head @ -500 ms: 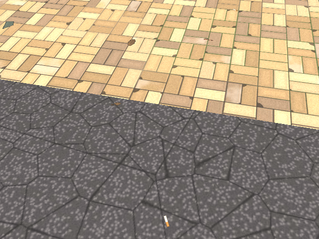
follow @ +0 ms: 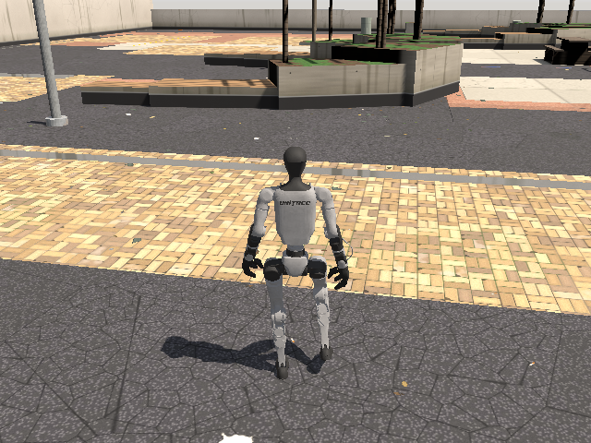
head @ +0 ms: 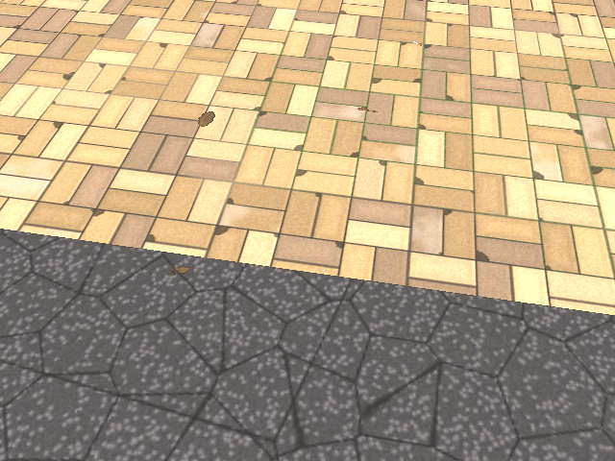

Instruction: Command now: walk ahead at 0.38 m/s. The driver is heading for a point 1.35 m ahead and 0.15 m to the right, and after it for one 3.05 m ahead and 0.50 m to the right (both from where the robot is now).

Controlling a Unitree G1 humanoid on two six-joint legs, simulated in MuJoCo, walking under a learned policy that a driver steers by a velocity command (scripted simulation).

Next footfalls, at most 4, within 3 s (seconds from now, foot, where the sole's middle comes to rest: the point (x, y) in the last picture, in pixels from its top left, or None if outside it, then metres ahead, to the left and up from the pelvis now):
0.24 right None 0.28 -0.14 -0.78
0.54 left None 0.20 0.09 -0.78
2.10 left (278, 417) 0.62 0.07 -0.78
2.40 right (386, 443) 0.55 -0.16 -0.78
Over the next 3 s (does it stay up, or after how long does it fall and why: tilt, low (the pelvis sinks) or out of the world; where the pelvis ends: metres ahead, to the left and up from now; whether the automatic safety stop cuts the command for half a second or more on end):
stays up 0.56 -0.04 -0.01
